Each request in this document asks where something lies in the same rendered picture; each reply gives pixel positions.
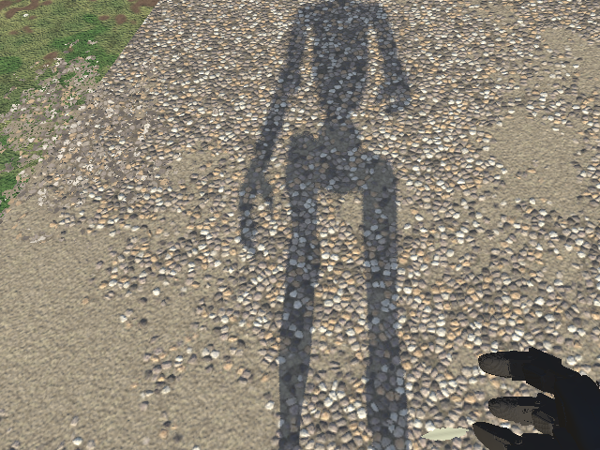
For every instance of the right robot hand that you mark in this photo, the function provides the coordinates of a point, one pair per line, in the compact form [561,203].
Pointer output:
[571,421]

